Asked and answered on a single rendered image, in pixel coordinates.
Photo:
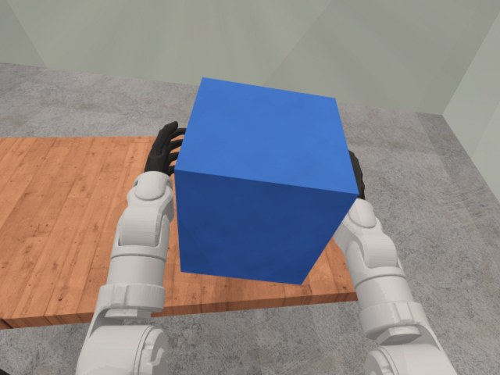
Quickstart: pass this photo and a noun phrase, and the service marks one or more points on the robot left forearm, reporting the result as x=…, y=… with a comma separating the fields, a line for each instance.
x=134, y=287

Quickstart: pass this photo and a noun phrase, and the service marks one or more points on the robot right hand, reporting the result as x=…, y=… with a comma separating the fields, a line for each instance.
x=358, y=175

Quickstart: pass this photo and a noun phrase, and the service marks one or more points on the robot left hand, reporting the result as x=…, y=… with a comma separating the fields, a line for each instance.
x=160, y=158

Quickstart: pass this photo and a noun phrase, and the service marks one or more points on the left robot upper arm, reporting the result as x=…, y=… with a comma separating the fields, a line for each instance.
x=125, y=350

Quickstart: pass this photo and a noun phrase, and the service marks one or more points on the table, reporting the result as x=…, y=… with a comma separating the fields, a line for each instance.
x=60, y=202

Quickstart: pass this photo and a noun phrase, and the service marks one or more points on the carton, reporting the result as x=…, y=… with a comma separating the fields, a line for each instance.
x=263, y=180

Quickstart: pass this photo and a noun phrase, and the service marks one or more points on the robot right forearm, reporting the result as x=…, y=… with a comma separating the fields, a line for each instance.
x=389, y=313

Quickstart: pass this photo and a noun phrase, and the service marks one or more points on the right robot upper arm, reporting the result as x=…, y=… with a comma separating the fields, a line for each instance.
x=419, y=359

